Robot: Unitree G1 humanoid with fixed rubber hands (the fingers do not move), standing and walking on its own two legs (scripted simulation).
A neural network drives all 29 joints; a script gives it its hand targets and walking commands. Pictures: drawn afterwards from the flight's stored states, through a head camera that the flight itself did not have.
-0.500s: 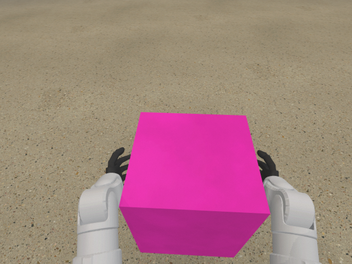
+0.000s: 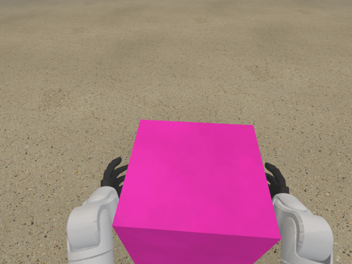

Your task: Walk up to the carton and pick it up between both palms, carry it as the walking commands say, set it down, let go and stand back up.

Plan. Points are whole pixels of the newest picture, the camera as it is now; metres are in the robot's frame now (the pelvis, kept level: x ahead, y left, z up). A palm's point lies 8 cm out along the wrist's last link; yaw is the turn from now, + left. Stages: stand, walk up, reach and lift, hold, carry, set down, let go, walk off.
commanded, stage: carry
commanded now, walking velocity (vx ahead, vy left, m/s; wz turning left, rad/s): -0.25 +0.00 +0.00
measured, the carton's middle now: (191, 202) +0.26 -0.01 +0.03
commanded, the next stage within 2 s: none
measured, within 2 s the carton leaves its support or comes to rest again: neither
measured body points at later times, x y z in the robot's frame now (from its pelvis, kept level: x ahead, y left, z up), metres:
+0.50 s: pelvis -0.08 -0.05 +0.00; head -0.08 -0.05 +0.45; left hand +0.18 +0.11 +0.07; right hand +0.17 -0.23 +0.07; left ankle -0.11 +0.05 -0.67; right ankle -0.01 -0.13 -0.72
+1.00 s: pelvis -0.22 -0.07 +0.00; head -0.24 -0.05 +0.45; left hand +0.03 +0.09 +0.08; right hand +0.01 -0.24 +0.08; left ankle -0.10 +0.04 -0.72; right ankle -0.25 -0.19 -0.72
